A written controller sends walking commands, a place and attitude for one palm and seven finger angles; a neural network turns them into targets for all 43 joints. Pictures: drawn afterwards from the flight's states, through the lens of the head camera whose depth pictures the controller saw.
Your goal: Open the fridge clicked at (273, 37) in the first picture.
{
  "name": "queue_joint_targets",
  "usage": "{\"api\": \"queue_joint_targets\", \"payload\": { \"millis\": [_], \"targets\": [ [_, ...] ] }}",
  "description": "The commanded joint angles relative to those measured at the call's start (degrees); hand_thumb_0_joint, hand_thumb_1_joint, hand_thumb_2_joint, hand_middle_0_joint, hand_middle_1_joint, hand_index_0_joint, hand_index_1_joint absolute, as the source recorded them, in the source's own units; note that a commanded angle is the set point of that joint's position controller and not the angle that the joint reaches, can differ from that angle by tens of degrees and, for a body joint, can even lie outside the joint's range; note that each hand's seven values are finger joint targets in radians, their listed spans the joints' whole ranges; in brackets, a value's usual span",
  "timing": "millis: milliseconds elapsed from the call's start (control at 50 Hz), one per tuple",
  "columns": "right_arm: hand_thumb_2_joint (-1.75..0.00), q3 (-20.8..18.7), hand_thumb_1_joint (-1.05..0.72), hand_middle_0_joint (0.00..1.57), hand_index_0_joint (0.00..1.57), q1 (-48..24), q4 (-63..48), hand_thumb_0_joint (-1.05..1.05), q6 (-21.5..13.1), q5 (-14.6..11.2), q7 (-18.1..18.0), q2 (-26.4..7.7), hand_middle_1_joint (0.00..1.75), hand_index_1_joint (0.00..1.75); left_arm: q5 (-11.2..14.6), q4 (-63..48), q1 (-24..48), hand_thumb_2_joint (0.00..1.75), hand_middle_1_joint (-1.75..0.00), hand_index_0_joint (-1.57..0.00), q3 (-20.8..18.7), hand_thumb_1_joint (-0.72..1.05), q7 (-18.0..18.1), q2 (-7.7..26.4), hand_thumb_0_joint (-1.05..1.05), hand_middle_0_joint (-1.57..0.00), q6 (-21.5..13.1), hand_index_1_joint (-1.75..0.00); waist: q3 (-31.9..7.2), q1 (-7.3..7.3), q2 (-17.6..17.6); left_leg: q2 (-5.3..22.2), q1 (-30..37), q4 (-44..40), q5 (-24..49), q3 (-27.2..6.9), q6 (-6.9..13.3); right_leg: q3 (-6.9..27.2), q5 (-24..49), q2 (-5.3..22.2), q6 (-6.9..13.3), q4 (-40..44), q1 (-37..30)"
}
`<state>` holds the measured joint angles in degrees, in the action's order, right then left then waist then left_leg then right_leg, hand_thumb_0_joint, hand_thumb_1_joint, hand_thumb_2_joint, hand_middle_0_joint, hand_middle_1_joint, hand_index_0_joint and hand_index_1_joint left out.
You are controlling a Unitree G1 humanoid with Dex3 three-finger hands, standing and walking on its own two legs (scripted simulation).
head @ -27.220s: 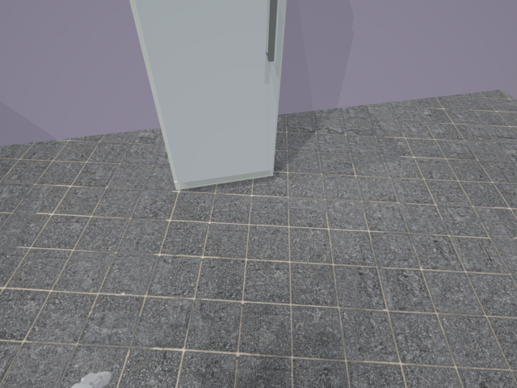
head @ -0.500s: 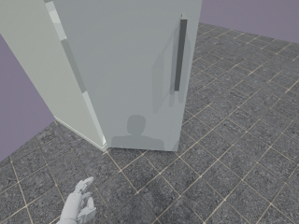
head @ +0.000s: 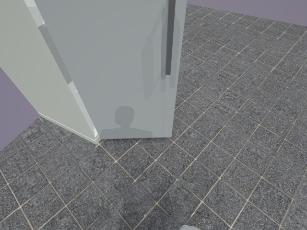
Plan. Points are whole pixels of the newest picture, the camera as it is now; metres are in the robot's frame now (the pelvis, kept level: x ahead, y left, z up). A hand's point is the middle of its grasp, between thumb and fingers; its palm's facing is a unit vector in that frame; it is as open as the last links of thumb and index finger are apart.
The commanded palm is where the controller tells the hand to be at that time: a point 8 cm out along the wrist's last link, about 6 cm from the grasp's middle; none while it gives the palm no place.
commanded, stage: let the arm hang, fingers relaxed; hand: right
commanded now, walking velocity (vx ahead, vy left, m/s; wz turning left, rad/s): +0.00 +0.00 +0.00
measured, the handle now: (169, 38) +0.74 -0.02 +0.10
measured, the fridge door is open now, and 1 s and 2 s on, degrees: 61 61 61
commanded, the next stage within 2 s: look to check the result in 0.60 s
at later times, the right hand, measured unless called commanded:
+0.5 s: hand out of the picture +0.06 -0.27 -0.14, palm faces +0.03 +0.96 -0.28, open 7.3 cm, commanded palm none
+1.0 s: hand out of the picture -0.03 -0.28 -0.17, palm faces +0.02 +0.96 -0.27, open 7.3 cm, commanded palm none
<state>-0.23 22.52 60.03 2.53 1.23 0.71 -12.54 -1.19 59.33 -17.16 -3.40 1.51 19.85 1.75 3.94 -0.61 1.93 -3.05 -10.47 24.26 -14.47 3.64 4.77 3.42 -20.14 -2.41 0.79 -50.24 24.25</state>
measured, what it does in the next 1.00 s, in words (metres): steps on the spot: right foot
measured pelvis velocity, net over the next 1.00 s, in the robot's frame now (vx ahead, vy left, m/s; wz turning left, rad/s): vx -0.05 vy -0.05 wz -0.01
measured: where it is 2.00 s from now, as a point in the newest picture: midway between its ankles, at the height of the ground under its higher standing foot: outside the picture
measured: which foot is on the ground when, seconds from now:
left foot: down 0.00-1.00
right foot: up 0.00-0.12, down 0.14-1.00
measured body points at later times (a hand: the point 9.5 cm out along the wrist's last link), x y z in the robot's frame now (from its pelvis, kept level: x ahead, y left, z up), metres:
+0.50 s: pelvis -0.05 -0.05 +0.00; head -0.05 -0.04 +0.45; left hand +0.05 +0.19 -0.15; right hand +0.06 -0.32 -0.12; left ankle -0.02 +0.07 -0.74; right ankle -0.07 -0.16 -0.74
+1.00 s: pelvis -0.05 -0.05 +0.00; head -0.03 -0.06 +0.45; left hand -0.03 +0.22 -0.14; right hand -0.03 -0.33 -0.15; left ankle -0.02 +0.07 -0.74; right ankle -0.07 -0.16 -0.74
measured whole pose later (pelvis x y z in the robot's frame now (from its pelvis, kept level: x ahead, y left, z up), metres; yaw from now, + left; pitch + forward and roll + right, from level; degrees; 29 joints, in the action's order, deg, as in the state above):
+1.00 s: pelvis -0.05 -0.05 +0.00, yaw +0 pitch -2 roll +0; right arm -1.1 10.3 67.3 0.8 0.6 0.2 -16.0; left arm -1.0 66.1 -11.8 -0.4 1.4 15.7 -0.1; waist 3.7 -0.6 0.2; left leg 1.5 -11.0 20.8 -8.4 2.6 -0.3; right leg -0.4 -13.4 -1.1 1.2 -21.4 6.6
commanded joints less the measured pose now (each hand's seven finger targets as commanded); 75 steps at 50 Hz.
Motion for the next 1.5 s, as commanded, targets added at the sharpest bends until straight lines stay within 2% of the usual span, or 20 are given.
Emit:
{"api": "queue_joint_targets", "payload": {
  "millis": [0, 40, 60, 80, 100, 120, 140, 160, 200, 260, 340, 380, 480, 640, 800, 940, 980, 1200, 1340, 1480],
  "targets": [
    [-0.90, -3.68, -0.90, 0.20, 0.20, -5.90, -3.10, 0.00, -3.97, 0.26, -1.33, -13.15, 0.30, 0.30, 0.44, -3.34, 3.07, 0.90, -0.30, -0.20, -0.72, 0.90, 1.24, 4.52, 0.00, -0.20, -1.85, -0.30, -5.01, 0.70, 2.84, 17.60, 10.07, -5.84, 24.48, -15.79, 8.79, -0.94, -5.79, 2.83, -0.43, 6.98, 0.08],
    [-0.90, -4.00, -0.90, 0.20, 0.20, -6.67, -1.51, 0.00, -3.79, 0.36, -1.35, -13.64, 0.30, 0.30, 0.50, -2.24, 2.43, 0.90, -0.30, -0.20, -0.49, 0.90, 1.65, 4.76, 0.00, -0.20, -2.03, -0.30, -5.71, 0.63, 5.79, 17.73, 10.97, -3.69, 30.23, -14.43, 8.27, -1.46, -5.67, 3.71, -0.42, 14.93, -3.83],
    [-0.90, -3.97, -0.90, 0.20, 0.20, -7.78, -0.99, 0.00, -3.80, 0.19, -1.35, -13.84, 0.30, 0.30, 0.60, -1.43, 1.90, 0.90, -0.30, -0.20, -0.32, 0.90, 1.57, 4.67, 0.00, -0.20, -2.18, -0.30, -5.51, 1.16, 5.74, 17.01, 10.10, -2.13, 32.22, -13.33, 6.62, -1.87, -1.93, 4.02, -0.48, 20.61, -6.77],
    [-0.90, -3.98, -0.90, 0.20, 0.20, -8.95, -0.56, 0.00, -3.73, -0.16, -1.32, -14.22, 0.30, 0.30, 0.59, -0.16, 0.59, 0.90, -0.30, -0.20, -0.03, 0.90, 1.55, 4.46, 0.00, -0.20, -2.41, -0.30, -6.40, 1.73, 4.80, 15.45, 9.20, 0.08, 32.61, -11.29, 4.23, -1.72, 5.90, 4.31, -0.47, 27.41, -11.46],
    [-0.90, -3.78, -0.90, 0.20, 0.20, -9.68, -0.33, 0.00, -3.66, -0.62, -1.34, -13.65, 0.30, 0.30, 0.51, 0.54, 0.29, 0.90, -0.30, -0.20, -0.07, 0.90, 1.56, 5.49, 0.00, -0.20, -2.91, -0.30, -7.75, 1.53, 1.51, 12.64, 6.64, 2.23, 30.10, -8.57, 1.42, 0.89, 19.17, 6.33, 0.31, 30.00, -16.70],
    [-0.90, -3.45, -0.90, 0.20, 0.20, -9.15, -0.15, 0.00, -3.52, -0.86, -1.33, -12.27, 0.30, 0.30, 0.18, 0.79, 1.91, 0.90, -0.30, -0.20, -0.09, 0.90, 1.85, 6.73, 0.00, -0.20, -3.13, -0.30, -9.56, 0.43, -2.90, 9.92, 4.37, 2.61, 27.46, -6.15, -0.86, 2.61, 31.30, 9.52, 1.13, 27.07, -20.86],
    [-0.90, -3.04, -0.90, 0.20, 0.20, -9.35, -0.12, 0.00, -3.22, -0.75, -1.56, -10.72, 0.30, 0.30, 0.13, 0.79, 3.44, 0.90, -0.30, -0.20, 0.23, 0.90, 2.02, 6.22, 0.00, -0.20, -2.76, -0.30, -9.56, 0.10, -3.46, 9.12, 3.59, 0.70, 24.09, -5.42, -1.80, 1.57, 34.46, 10.88, 1.13, 24.95, -20.85],
    [-0.90, -2.74, -0.90, 0.20, 0.20, -9.58, 0.22, 0.00, -3.20, -0.42, -1.74, -10.12, 0.30, 0.30, 0.22, 0.82, 4.37, 0.90, -0.30, -0.20, 0.54, 0.90, 1.81, 5.24, 0.00, -0.20, -2.35, -0.30, -9.53, 0.01, -0.76, 9.04, 3.46, -1.61, 22.27, -5.62, -2.21, -0.06, 30.40, 10.51, 0.45, 24.31, -20.44],
    [-0.90, -2.97, -0.90, 0.20, 0.20, -13.22, 0.76, 0.00, -3.03, -0.81, -1.57, -12.07, 0.30, 0.30, 0.36, 1.30, 5.08, 0.90, -0.30, -0.20, 0.84, 0.90, 1.59, 4.42, 0.00, -0.20, -1.96, -0.30, -8.27, 0.85, -2.20, 10.02, 6.28, -0.25, 26.29, -4.80, -1.93, -0.03, 29.27, 9.19, -0.33, 26.21, -18.06],
    [-0.90, -2.62, -0.90, 0.20, 0.20, -15.33, 0.73, 0.00, -2.82, -0.74, -1.56, -11.72, 0.30, 0.30, 0.16, 1.35, 7.52, 0.90, -0.30, -0.20, 1.13, 0.90, 1.07, 4.32, 0.00, -0.20, -1.87, -0.30, -5.26, 0.29, -3.39, 9.33, 6.28, -1.71, 19.62, -5.02, -2.39, 1.05, 24.10, 9.53, -0.06, 30.10, -15.03],
    [-0.90, -2.20, -0.90, 0.20, 0.20, -17.04, 0.95, 0.00, -2.44, -0.56, -1.22, -11.20, 0.30, 0.30, -0.08, 1.48, 9.22, 0.90, -0.30, -0.20, 1.54, 0.90, 0.42, 3.52, 0.00, -0.20, -2.01, -0.30, -0.90, -0.08, -2.06, 8.87, 4.89, -4.87, 8.66, -5.48, -3.35, 2.25, 14.10, 9.41, 0.48, 34.46, -11.54],
    [-0.90, -2.10, -0.90, 0.20, 0.20, -17.13, 0.83, 0.00, -2.33, -0.44, -1.18, -11.14, 0.30, 0.30, -0.20, 1.65, 9.38, 0.90, -0.30, -0.20, 1.65, 0.90, 0.12, 3.04, 0.00, -0.20, -2.09, -0.30, -0.10, -0.28, -2.36, 8.73, 4.60, -5.75, 4.44, -5.87, -3.58, 2.47, 9.88, 9.03, 0.67, 35.68, -10.16],
    [-0.90, -2.03, -0.90, 0.20, 0.20, -16.87, 0.44, 0.00, -2.55, -0.33, -1.08, -10.93, 0.30, 0.30, -0.23, 1.75, 8.27, 0.90, -0.30, -0.20, 1.65, 0.90, -0.16, 2.60, 0.00, -0.20, -2.40, -0.30, -0.78, -0.12, -1.09, 8.95, 4.04, -6.07, 2.76, -6.04, -3.84, 2.21, 7.00, 8.43, 0.84, 36.34, -9.90],
    [-0.90, -2.24, -0.90, 0.20, 0.20, -15.05, 1.33, 0.00, -3.13, -0.50, -1.14, -11.47, 0.30, 0.30, 0.04, 2.65, 6.71, 0.90, -0.30, -0.20, 1.64, 0.90, 0.14, 3.23, 0.00, -0.20, -3.06, -0.30, -3.38, -0.01, -2.43, 9.56, 4.56, -5.31, 6.48, -5.98, -3.22, 2.05, 11.66, 8.62, 1.08, 35.17, -12.27],
    [-0.90, -2.37, -0.90, 0.20, 0.20, -14.01, 2.99, 0.00, -3.22, -0.70, -1.19, -12.47, 0.30, 0.30, 0.24, 3.63, 5.52, 0.90, -0.30, -0.20, 1.42, 0.90, 0.46, 4.50, 0.00, -0.20, -2.97, -0.30, -2.49, 0.31, -4.24, 9.81, 4.00, -6.05, 5.01, -6.46, -2.43, 1.98, 9.66, 8.69, 1.23, 34.76, -12.27],
    [-0.90, -2.35, -0.90, 0.20, 0.20, -14.61, 3.61, 0.00, -3.31, -0.66, -1.15, -13.74, 0.30, 0.30, 0.27, 3.41, 6.15, 0.90, -0.30, -0.20, 1.17, 0.90, 0.37, 6.08, 0.00, -0.20, -2.91, -0.30, -2.21, 0.51, -3.91, 9.88, 3.26, -6.48, 4.39, -6.96, -2.32, 2.23, 8.45, 8.84, 1.28, 34.84, -12.43],
    [-0.90, -2.39, -0.90, 0.20, 0.20, -15.05, 3.55, 0.00, -3.52, -0.64, -1.18, -14.41, 0.30, 0.30, 0.35, 3.16, 6.43, 0.90, -0.30, -0.20, 1.05, 0.90, 0.29, 6.65, 0.00, -0.20, -3.00, -0.30, -3.31, 0.60, -2.34, 10.14, 3.66, -6.44, 6.16, -6.96, -2.32, 2.00, 10.47, 8.89, 1.25, 34.27, -13.55],
    [-0.90, -2.43, -0.90, 0.20, 0.20, -18.59, 2.23, 0.00, -4.05, -0.63, -1.35, -16.13, 0.30, 0.30, 0.28, 2.31, 9.80, 0.90, -0.30, -0.20, 1.03, 0.90, -0.05, 8.68, 0.00, -0.20, -3.22, -0.30, -5.48, 0.79, -1.30, 10.58, 5.46, -5.42, 15.12, -6.72, -2.52, 1.62, 18.68, 9.37, 0.72, 34.35, -16.72],
    [-0.90, -2.37, -0.90, 0.20, 0.20, -20.24, 1.30, 0.00, -4.16, -0.62, -1.27, -17.08, 0.30, 0.30, 0.21, 2.11, 11.56, 0.90, -0.30, -0.20, 1.14, 0.90, -0.34, 9.52, 0.00, -0.20, -3.03, -0.30, -4.16, 0.78, -1.08, 10.58, 5.17, -6.84, 13.66, -7.30, -2.61, 1.30, 16.87, 9.28, 0.42, 35.29, -16.76],
    [-0.90, -2.43, -0.90, 0.20, 0.20, -20.79, 0.92, 0.00, -4.33, -0.66, -1.30, -17.59, 0.30, 0.30, 0.22, 2.10, 11.66, 0.90, -0.30, -0.20, 1.34, 0.90, -0.38, 9.90, 0.00, -0.20, -3.07, -0.30, -6.50, 0.81, -2.06, 10.75, 7.25, -6.92, 15.58, -7.48, -2.43, 0.89, 18.10, 9.35, 0.18, 35.18, -17.64]
  ]
}}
